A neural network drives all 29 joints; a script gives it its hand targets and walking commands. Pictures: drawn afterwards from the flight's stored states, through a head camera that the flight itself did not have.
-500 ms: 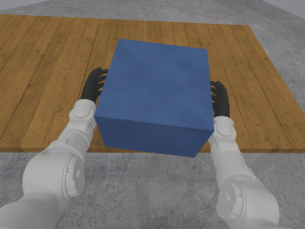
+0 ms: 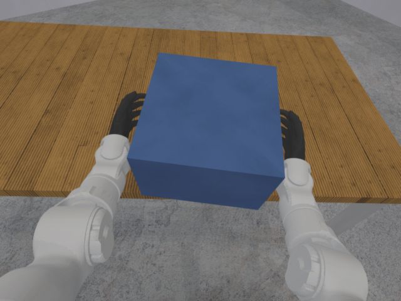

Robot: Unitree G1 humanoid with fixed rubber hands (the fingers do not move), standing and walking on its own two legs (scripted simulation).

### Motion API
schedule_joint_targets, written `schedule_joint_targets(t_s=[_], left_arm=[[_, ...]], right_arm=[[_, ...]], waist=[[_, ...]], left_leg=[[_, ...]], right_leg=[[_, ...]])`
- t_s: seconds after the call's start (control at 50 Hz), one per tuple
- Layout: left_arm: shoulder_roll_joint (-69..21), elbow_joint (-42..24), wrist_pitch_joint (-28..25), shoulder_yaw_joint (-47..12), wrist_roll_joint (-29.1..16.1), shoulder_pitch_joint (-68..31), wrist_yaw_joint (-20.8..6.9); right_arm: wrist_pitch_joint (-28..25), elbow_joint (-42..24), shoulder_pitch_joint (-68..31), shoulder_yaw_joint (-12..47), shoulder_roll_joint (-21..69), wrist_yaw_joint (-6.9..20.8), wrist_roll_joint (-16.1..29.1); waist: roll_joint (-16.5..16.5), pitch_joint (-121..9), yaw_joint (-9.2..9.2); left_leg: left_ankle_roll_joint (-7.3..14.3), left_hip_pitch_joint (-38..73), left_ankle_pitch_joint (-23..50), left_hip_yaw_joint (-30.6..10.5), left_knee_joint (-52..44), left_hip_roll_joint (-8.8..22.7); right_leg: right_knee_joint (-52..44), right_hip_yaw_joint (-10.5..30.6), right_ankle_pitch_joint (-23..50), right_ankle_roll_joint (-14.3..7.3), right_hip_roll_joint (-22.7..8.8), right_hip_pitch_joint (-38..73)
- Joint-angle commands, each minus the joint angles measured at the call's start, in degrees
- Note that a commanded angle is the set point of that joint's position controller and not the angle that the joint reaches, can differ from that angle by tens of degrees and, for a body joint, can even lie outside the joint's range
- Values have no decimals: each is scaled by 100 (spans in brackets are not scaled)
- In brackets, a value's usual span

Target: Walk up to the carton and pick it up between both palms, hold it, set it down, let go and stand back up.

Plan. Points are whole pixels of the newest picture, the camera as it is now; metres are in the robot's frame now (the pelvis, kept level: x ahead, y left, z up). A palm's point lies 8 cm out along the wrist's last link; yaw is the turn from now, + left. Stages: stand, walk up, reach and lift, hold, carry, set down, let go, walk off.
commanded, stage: reach and lift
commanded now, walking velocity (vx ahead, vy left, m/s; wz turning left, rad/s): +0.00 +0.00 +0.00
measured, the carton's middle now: (208, 131) +0.46 -0.03 +0.06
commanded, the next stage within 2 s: hold in 2.00 s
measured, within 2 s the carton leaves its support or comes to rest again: neither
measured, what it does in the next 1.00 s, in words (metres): stands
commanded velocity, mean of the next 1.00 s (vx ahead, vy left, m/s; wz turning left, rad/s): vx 0.00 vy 0.00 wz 0.00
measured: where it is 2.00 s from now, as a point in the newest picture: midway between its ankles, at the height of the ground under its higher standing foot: outside the picture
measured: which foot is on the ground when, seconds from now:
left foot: down 0.00-1.00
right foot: down 0.00-1.00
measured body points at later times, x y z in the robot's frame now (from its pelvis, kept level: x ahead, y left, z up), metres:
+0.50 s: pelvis +0.00 +0.00 +0.00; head +0.01 +0.00 +0.45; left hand +0.44 +0.16 +0.11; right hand +0.41 -0.19 +0.09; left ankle +0.01 +0.12 -0.74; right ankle +0.03 -0.12 -0.74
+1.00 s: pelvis -0.01 +0.00 +0.00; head -0.04 +0.01 +0.45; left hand +0.40 +0.19 +0.16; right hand +0.40 -0.16 +0.15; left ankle +0.01 +0.12 -0.74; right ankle +0.03 -0.12 -0.74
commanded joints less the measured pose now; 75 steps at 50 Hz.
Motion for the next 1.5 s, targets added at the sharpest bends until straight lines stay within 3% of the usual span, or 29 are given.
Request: schedule_joint_targets(t_s=[0.0,0.12,0.2,0.34,0.52,0.58,0.66,0.78,0.84,0.96,1.08,1.24,1.26,1.34,1.48], left_arm=[[-3765,-1582,-288,-1488,98,-3658,-362],[-3970,-2019,-240,-1912,-293,-3789,-307],[-4145,-2318,-170,-2141,-504,-4062,-264],[-4485,-3034,58,-2581,-875,-4170,-133],[-4675,-3707,809,-2749,-1092,-4149,-90],[-4745,-4011,1106,-2811,-1148,-4128,-58],[-4755,-4492,1524,-2909,-1217,-4006,-48],[-4819,-5488,2285,-2897,-1204,-3767,-89],[-4674,-5822,2700,-2696,-1106,-3762,-149],[-4744,-5736,3485,-2402,-931,-3465,-233],[-4700,-5434,3942,-2030,-848,-3573,-397],[-4407,-5463,4255,-1646,-778,-3860,-543],[-4501,-5643,4290,-1774,-844,-3863,-519],[-4595,-5727,4400,-1830,-846,-3953,-471],[-4691,-6160,4537,-2036,-991,-3883,-430]], right_arm=[[-398,-271,-3358,2429,3142,1035,-207],[-205,-668,-3629,3066,3289,1034,221],[-9,-944,-3924,3340,3380,1033,512],[405,-1568,-4037,3941,3663,1014,1061],[1148,-2384,-4372,4534,3756,939,1888],[1407,-2598,-4464,4722,3823,948,2147],[1742,-3039,-4463,4906,3845,879,2407],[2236,-3795,-4495,4992,3765,736,2749],[2538,-3758,-4442,4844,3668,709,2792],[2957,-3548,-4813,4426,3355,754,2891],[3247,-3291,-5098,4003,3407,711,2838],[3604,-2819,-5003,3670,3493,757,2829],[3625,-2897,-5010,3719,3493,773,2920],[3741,-2857,-5102,3728,3450,817,2968],[3848,-3624,-5356,4085,3584,749,3299]], waist=[[334,-4829,33],[284,-4819,91],[296,-4694,109],[270,-4843,173],[81,-4361,293],[85,-4407,410],[31,-4488,380],[6,-4414,303],[-10,-4019,315],[106,-3204,342],[-56,-2491,277],[-22,-2098,267],[130,-2277,271],[225,-2295,237],[189,-2742,260]], left_leg=[[-333,2137,2448,194,-194,5],[-333,2087,2422,60,-174,-43],[-318,2082,2080,-20,-237,-82],[-326,2173,2051,-144,-236,-155],[-264,2126,1791,-245,-371,-262],[-270,2223,1832,-256,-397,-289],[-275,2315,2105,-293,-369,-329],[-311,2569,2560,-367,-311,-379],[-293,2584,2442,-395,-361,-393],[-296,2558,1777,-418,-593,-359],[-170,2187,958,-398,-820,-403],[-22,1886,124,-337,-1080,-446],[-66,1977,270,-355,-1068,-416],[-106,2078,314,-384,-1055,-384],[-115,2219,852,-420,-865,-448]], right_leg=[[-153,-747,2731,-88,98,2398],[-154,-639,2693,-97,126,2424],[-218,-586,2203,-110,133,2239],[-247,-469,1977,-111,172,2268],[-378,-301,1736,-13,147,2638],[-401,-283,1623,-2,179,2673],[-407,-240,1997,39,194,2964],[-417,-218,2455,97,241,3340],[-487,-213,2268,117,238,3339],[-616,-251,1456,53,232,3250],[-709,-204,903,63,203,3262],[-847,-139,1,10,171,3089],[-810,-157,77,-24,197,3090],[-827,-204,-46,-76,260,2957],[-742,-184,589,-25,285,3247]])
